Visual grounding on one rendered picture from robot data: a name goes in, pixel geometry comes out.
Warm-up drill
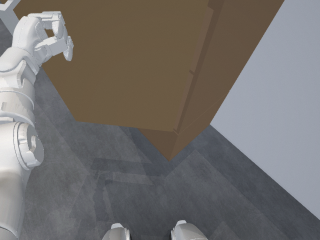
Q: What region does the robot left forearm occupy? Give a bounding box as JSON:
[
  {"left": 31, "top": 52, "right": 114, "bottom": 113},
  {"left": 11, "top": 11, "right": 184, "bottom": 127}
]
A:
[{"left": 0, "top": 47, "right": 40, "bottom": 128}]

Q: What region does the left robot upper arm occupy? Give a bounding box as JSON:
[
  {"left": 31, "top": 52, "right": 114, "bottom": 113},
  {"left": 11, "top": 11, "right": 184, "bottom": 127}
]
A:
[{"left": 0, "top": 121, "right": 44, "bottom": 240}]

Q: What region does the cupboard door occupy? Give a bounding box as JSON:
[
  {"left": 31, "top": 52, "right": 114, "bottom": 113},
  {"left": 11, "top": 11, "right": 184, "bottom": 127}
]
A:
[{"left": 0, "top": 0, "right": 209, "bottom": 132}]

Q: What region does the left robot shin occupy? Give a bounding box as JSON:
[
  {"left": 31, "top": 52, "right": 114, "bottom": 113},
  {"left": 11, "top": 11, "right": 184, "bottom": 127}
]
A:
[{"left": 111, "top": 223, "right": 124, "bottom": 229}]

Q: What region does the handle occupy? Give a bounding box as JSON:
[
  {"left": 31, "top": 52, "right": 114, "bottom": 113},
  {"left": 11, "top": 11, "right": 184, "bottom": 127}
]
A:
[{"left": 0, "top": 0, "right": 42, "bottom": 67}]

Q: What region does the left robot thigh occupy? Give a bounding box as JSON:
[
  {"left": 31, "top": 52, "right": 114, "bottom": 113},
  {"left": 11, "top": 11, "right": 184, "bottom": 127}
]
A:
[{"left": 102, "top": 227, "right": 130, "bottom": 240}]

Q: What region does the left robot hand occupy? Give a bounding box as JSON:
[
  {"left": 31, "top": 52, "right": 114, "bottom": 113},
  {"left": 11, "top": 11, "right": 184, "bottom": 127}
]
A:
[{"left": 11, "top": 11, "right": 74, "bottom": 66}]

